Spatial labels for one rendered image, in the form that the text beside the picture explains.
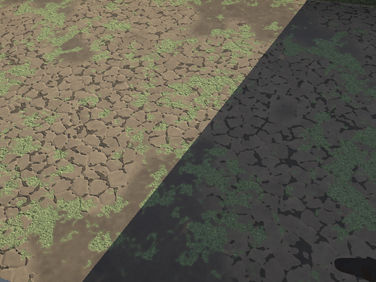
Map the robot right hand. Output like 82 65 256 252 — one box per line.
334 257 376 282

